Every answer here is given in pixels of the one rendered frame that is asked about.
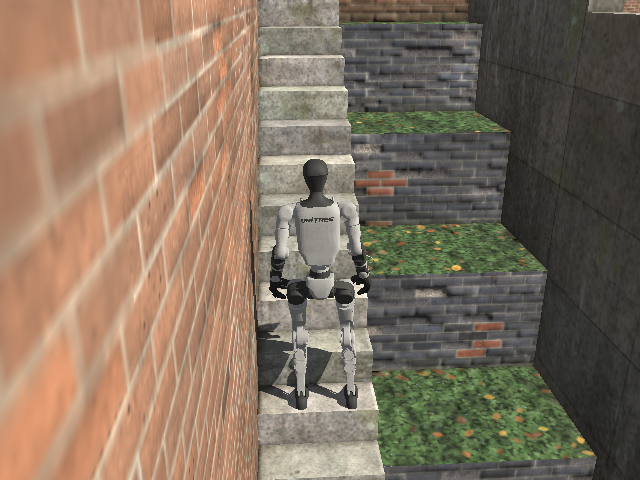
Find stairs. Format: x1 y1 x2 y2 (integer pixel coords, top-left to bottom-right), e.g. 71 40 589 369
257 0 385 480

